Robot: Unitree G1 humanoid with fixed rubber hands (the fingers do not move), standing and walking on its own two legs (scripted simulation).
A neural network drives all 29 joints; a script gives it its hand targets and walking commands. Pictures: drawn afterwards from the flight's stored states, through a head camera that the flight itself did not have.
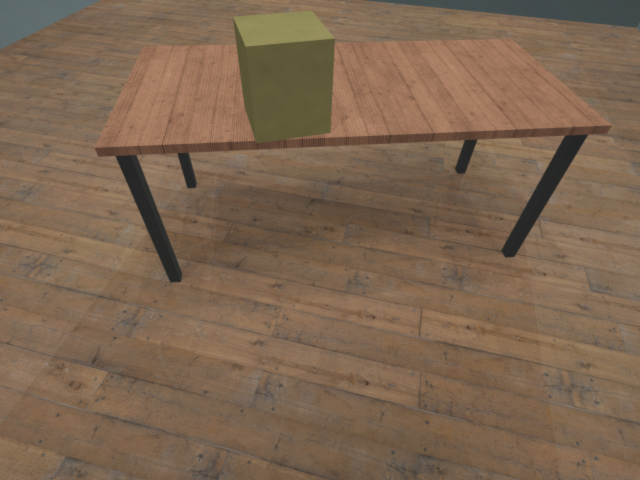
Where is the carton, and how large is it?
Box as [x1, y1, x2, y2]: [233, 11, 334, 143]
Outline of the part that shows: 311,11 233,17 244,106 256,143 319,134 330,131 334,38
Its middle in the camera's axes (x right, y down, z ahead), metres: -0.09 -0.44 +1.04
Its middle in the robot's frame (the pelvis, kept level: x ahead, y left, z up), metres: +1.09 +0.13 +0.00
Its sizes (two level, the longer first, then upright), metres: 0.210 0.200 0.250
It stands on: a table, 0.63 m high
